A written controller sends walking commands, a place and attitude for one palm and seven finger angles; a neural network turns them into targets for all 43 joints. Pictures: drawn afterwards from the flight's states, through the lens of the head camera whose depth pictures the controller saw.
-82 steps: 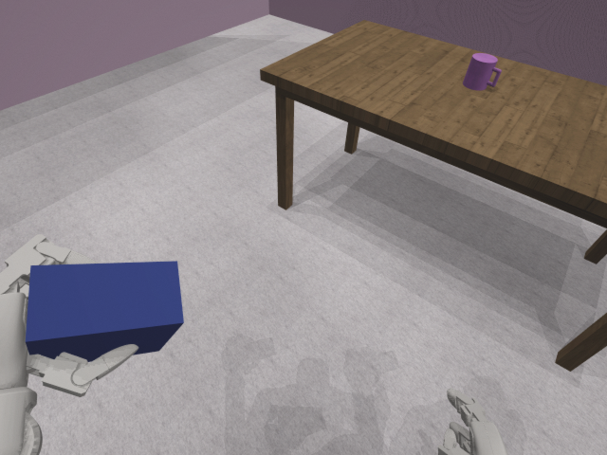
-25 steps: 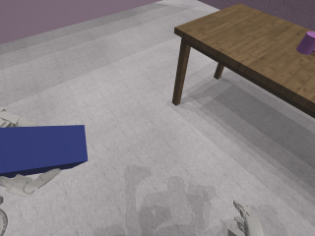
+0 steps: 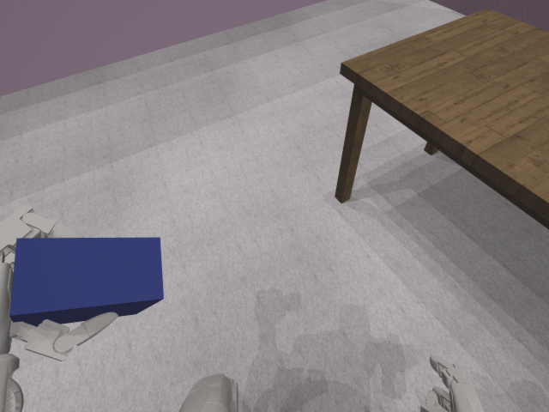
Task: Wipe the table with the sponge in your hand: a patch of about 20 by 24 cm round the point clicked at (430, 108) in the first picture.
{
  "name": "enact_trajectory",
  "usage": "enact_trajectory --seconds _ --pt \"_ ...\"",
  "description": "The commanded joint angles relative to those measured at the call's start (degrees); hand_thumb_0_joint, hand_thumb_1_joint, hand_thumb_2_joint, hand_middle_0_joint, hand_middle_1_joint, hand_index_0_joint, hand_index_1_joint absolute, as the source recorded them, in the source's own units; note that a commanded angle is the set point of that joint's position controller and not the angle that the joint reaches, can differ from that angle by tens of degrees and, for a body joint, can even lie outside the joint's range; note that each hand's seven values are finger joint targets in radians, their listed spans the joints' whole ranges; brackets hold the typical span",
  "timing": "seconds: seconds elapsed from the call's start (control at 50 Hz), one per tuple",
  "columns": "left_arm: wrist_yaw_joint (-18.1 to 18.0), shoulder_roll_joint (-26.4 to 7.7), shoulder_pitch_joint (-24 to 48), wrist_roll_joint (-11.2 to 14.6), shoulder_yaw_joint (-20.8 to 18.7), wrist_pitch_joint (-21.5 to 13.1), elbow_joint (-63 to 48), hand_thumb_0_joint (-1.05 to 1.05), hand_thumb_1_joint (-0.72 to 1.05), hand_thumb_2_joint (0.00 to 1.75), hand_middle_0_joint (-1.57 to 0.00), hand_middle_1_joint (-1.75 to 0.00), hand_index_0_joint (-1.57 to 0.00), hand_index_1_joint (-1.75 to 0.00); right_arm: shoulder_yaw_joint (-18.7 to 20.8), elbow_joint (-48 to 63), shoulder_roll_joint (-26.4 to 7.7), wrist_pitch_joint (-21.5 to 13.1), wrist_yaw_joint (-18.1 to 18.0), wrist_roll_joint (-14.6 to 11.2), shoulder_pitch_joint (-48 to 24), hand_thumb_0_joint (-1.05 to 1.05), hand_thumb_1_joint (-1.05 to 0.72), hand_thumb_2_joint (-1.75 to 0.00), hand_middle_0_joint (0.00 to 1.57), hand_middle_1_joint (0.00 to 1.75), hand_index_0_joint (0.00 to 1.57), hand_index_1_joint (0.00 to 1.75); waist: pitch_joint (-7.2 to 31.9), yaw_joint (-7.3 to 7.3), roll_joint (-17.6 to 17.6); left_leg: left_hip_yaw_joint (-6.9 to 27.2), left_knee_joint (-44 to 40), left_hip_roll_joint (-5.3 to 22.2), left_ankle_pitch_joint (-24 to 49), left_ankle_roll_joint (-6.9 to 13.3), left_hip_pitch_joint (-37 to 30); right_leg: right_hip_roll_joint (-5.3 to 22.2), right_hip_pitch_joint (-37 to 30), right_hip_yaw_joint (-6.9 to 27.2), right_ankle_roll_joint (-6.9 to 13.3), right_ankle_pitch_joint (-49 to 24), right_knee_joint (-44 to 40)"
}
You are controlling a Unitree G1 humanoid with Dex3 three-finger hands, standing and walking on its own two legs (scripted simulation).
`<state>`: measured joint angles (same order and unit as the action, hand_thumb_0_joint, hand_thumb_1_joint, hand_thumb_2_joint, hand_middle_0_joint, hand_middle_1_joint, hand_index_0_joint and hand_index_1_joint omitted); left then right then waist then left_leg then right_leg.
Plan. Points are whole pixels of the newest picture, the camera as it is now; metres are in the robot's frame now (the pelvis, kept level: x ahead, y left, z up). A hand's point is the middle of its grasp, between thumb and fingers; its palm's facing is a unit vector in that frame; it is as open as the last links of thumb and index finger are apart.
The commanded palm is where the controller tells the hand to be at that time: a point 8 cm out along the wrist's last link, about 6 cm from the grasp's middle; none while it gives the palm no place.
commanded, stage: walk to a spot facing it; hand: left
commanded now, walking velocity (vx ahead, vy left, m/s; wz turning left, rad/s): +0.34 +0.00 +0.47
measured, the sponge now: (108, 282) +0.23 +0.19 +0.15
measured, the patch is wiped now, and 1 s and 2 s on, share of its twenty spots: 0.00 0.00 0.00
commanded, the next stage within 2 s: none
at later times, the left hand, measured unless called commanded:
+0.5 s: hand (68, 192) +0.31 +0.25 +0.20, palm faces +0.50 -0.72 -0.47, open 10.5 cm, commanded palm +0.26 +0.29 +0.18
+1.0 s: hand (75, 183) +0.34 +0.26 +0.17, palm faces +0.71 -0.55 -0.43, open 10.4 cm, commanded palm +0.26 +0.28 +0.18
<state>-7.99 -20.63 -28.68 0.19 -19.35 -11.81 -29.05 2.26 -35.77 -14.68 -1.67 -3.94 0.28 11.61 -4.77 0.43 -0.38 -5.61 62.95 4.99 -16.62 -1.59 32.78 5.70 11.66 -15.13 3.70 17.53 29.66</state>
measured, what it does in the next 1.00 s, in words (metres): walks ahead, turning left: left foot, then right foot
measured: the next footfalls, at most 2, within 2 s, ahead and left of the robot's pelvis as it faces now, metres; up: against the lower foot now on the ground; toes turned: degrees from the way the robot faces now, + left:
left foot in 0.24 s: +0.19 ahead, +0.13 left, +0.00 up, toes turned +13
right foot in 0.60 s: +0.30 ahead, -0.16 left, +0.00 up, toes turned +4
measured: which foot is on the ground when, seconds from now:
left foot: up 0.00-0.22, down 0.24-0.60, up 0.62-0.92, down 0.94-1.00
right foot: down 0.00-0.24, up 0.26-0.58, down 0.60-0.94, up 0.96-1.00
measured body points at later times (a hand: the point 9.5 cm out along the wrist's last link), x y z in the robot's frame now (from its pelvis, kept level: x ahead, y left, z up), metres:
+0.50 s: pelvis +0.15 -0.01 -0.01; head +0.17 -0.01 +0.44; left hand +0.28 +0.28 +0.22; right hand +0.33 -0.18 -0.10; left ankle +0.15 +0.12 -0.74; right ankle +0.22 -0.16 -0.69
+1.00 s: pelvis +0.24 -0.04 -0.03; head +0.27 -0.02 +0.42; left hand +0.30 +0.29 +0.20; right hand +0.53 -0.20 -0.08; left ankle +0.24 +0.08 -0.74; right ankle +0.26 -0.17 -0.70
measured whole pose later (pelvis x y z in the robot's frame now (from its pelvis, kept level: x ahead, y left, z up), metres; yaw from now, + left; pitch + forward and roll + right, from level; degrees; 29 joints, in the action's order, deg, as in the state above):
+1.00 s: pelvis +0.24 -0.04 -0.03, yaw +26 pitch -1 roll +2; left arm -10.5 -24.9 -26.5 2.5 -24.1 -11.9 -35.7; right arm 4.1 -29.6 -13.5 -2.6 -4.5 -0.3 8.5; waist -5.7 1.2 -3.5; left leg -9.3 37.9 2.4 -13.2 1.7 21.5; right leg 10.0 21.7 -8.6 -3.7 31.2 58.2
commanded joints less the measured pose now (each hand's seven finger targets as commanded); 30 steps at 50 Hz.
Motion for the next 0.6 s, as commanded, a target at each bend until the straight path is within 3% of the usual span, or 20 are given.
enact_trajectory --seconds 0.0,0.12,0.14,0.16,0.18,0.2,0.22,0.24,0.26,0.28,0.32,0.34,0.4,0.44,0.48,0.52,0.54,0.56,0.58 --pt "-2.91 -10.56 1.19 1.37 -9.64 -3.46 -11.9 0.0 0.1 1.3 -1.2 -1.6 -1.2 -1.6 0.67 10.98 -2.02 -2.91 0.56 0.08 -3.86 0.0 -0.9 -0.9 0.2 0.3 0.2 0.3 8.37 -2.08 -7.26 -3.25 -15.09 0.65 1.45 0.45 3.25 15.01 -12.25 10.49 3.34 -22.19 -11.61" --pt "-4.33 -10.26 4.12 0.97 -8.73 -2.86 -14.51 0.0 0.1 1.3 -1.2 -1.6 -1.2 -1.6 0.81 12.48 -1.63 -3.28 0.24 0.02 -2.59 0.0 -0.9 -0.9 0.2 0.3 0.2 0.3 8.57 -2.81 -9.03 -8.05 -25.39 -2.19 -1.74 1.72 -3.69 15.38 -13.65 8.31 3.56 -31.68 -5.62" --pt "-4.42 -9.56 5.04 1.0 -7.36 -2.57 -14.56 0.0 0.1 1.3 -1.2 -1.6 -1.2 -1.6 0.96 12.23 -1.92 -3.34 0.07 -0.06 -2.24 0.0 -0.9 -0.9 0.2 0.3 0.2 0.3 9.59 -1.72 -7.9 -8.52 -28.14 -3.34 -0.53 2.02 -8.9 15.3 -11.95 6.76 2.72 -33.86 -0.84" --pt "-4.68 -10.25 6.76 0.97 -7.43 -2.72 -15.55 0.0 0.1 1.3 -1.2 -1.6 -1.2 -1.6 0.85 12.11 -1.64 -3.39 -0.11 0.1 -1.27 0.0 -0.9 -0.9 0.2 0.3 0.2 0.3 12.01 -0.14 -5.99 -10.82 -31.74 -6.17 2.06 2.42 -15.81 13.61 -9.51 4.04 1.15 -36.59 7.22" --pt "-4.79 -10.79 8.51 1.01 -7.36 -3.26 -16.84 0.0 0.1 1.3 -1.2 -1.6 -1.2 -1.6 1.05 12.03 -1.91 -3.63 -0.47 0.06 -0.33 0.0 -0.9 -0.9 0.2 0.3 0.2 0.3 14.99 1.71 -2.86 -8.8 -34.96 -6.0 5.4 4.02 -26.66 11.7 -2.91 1.91 -1.44 -36.13 19.26" --pt "-4.77 -11.27 9.39 0.82 -8.06 -4.31 -18.34 0.0 0.1 1.3 -1.2 -1.6 -1.2 -1.6 1.34 12.42 -2.8 -3.85 -0.5 0.12 -1.49 0.0 -0.9 -0.9 0.2 0.3 0.2 0.3 17.63 1.9 7.02 6.79 -37.46 2.8 8.81 9.22 -37.39 6.74 8.74 2.04 -4.29 -18.45 33.94" --pt "-4.52 -11.31 10.02 1.31 -8.28 -5.19 -20.23 0.0 0.1 1.3 -1.2 -1.6 -1.2 -1.6 1.0 12.79 -3.48 -4.48 0.32 0.07 -2.56 0.0 -0.9 -0.9 0.2 0.3 0.2 0.3 17.27 0.47 19.18 34.3 -41.09 18.75 26.84 18.09 -42.35 -2.08 22.57 6.86 -6.28 16.04 46.45" --pt "-3.35 -13.35 11.77 0.66 -7.89 -5.54 -16.45 0.0 0.1 1.3 -1.2 -1.6 -1.2 -1.6 0.88 12.17 -3.92 -5.06 1.16 -0.46 -2.31 0.0 -0.9 -0.9 0.2 0.3 0.2 0.3 13.27 0.93 12.71 41.42 -42.59 20.95 28.26 20.03 -39.57 -1.6 27.95 13.07 -5.26 19.0 50.43" --pt "-2.82 -16.02 9.99 0.3 -11.62 -5.23 -17.0 0.0 0.1 1.3 -1.2 -1.6 -1.2 -1.6 1.57 10.99 -3.95 -4.7 1.03 -0.76 -4.42 0.0 -0.9 -0.9 0.2 0.3 0.2 0.3 13.79 0.31 13.27 38.72 -42.33 21.23 21.77 20.52 -37.52 1.08 30.38 16.43 -5.89 17.05 52.25" --pt "-2.39 -15.87 8.43 0.33 -12.27 -5.2 -19.53 0.0 0.1 1.3 -1.2 -1.6 -1.2 -1.6 1.82 10.5 -3.43 -4.53 1.22 -1.12 -4.68 0.0 -0.9 -0.9 0.2 0.3 0.2 0.3 13.37 0.19 13.89 34.71 -42.54 19.21 14.74 19.94 -33.47 2.02 30.61 16.89 -6.06 14.7 51.57" --pt "-1.76 -13.53 2.7 1.37 -12.48 -5.26 -22.09 0.0 0.1 1.3 -1.2 -1.6 -1.2 -1.6 1.62 9.67 -2.37 -5.05 1.59 -1.28 -4.46 0.0 -0.9 -0.9 0.2 0.3 0.2 0.3 10.67 -0.74 13.32 24.27 -44.42 14.61 7.19 16.51 -24.79 2.82 28.34 14.89 -6.8 9.49 45.3" --pt "-1.83 -13.38 0.8 1.61 -13.21 -5.48 -22.94 0.0 0.1 1.3 -1.2 -1.6 -1.2 -1.6 1.61 9.68 -2.49 -5.52 1.65 -1.33 -4.25 0.0 -0.9 -0.9 0.2 0.3 0.2 0.3 11.23 -1.22 13.94 20.39 -44.5 12.53 5.89 14.88 -22.44 2.59 25.57 13.35 -6.96 7.3 40.33" --pt "-1.23 -8.5 -1.95 2.68 -10.79 -5.0 -17.2 0.0 0.1 1.3 -1.2 -1.6 -1.2 -1.6 1.08 8.66 -2.32 -6.61 1.64 -1.1 -3.14 0.0 -0.9 -0.9 0.2 0.3 0.2 0.3 9.88 -0.81 14.26 13.49 -47.29 9.77 2.1 12.31 -14.1 1.2 14.71 8.83 -7.79 2.92 26.47" --pt "-0.84 -6.58 1.13 2.58 -8.54 -4.49 -13.88 0.0 0.1 1.3 -1.2 -1.6 -1.2 -1.6 0.97 8.65 -2.5 -7.22 0.81 -1.29 -2.58 0.0 -0.9 -0.9 0.2 0.3 0.2 0.3 8.48 -0.38 14.35 11.17 -47.68 8.87 -1.57 11.17 -13.46 -0.35 11.08 6.29 -8.52 2.72 19.27" --pt "-0.62 -6.09 4.63 1.92 -7.17 -3.77 -8.8 0.0 0.1 1.3 -1.2 -1.6 -1.2 -1.6 1.03 7.84 -2.94 -7.44 -0.08 -1.06 -2.48 0.0 -0.9 -0.9 0.2 0.3 0.2 0.3 6.88 -0.86 13.14 11.26 -45.99 8.9 -5.06 11.06 -12.73 -1.92 7.78 4.95 -9.0 3.75 14.01" --pt "-0.37 -5.36 8.8 1.21 -5.32 -2.93 -6.31 0.0 0.1 1.3 -1.2 -1.6 -1.2 -1.6 0.65 7.68 -2.6 -7.27 -0.69 -1.03 -3.16 0.0 -0.9 -0.9 0.2 0.3 0.2 0.3 6.55 -1.68 10.84 10.56 -39.89 7.56 -8.35 9.76 -11.44 -3.81 1.58 3.25 -9.11 3.56 5.3" --pt "-0.36 -5.16 10.69 0.83 -4.27 -2.06 -6.39 0.0 0.1 1.3 -1.2 -1.6 -1.2 -1.6 0.05 7.98 -2.12 -7.11 -1.01 -1.18 -3.74 0.0 -0.9 -0.9 0.2 0.3 0.2 0.3 6.88 -1.97 8.36 8.76 -34.07 5.25 -10.22 8.27 -9.19 -3.98 -3.22 3.49 -8.71 2.4 -0.03" --pt "-0.5 -5.71 12.66 0.23 -3.47 -1.5 -7.0 0.0 0.1 1.3 -1.2 -1.6 -1.2 -1.6 -0.53 8.13 -0.72 -7.04 -0.96 -1.39 -3.63 0.0 -0.9 -0.9 0.2 0.3 0.2 0.3 7.56 -2.05 -1.46 6.07 -21.61 1.3 -12.31 6.04 -2.97 2.95 -8.73 12.32 -6.0 6.63 -8.44" --pt "-1.23 -10.5 12.65 -0.04 -6.14 -0.64 -6.58 0.0 0.1 1.3 -1.2 -1.6 -1.2 -1.6 -0.66 8.42 0.35 -6.7 -1.09 -1.1 -4.17 0.0 -0.9 -0.9 0.2 0.3 0.2 0.3 8.06 -2.79 -21.07 0.23 -1.03 -5.37 -19.2 2.55 9.88 19.31 -14.57 35.81 0.97 6.64 -14.9"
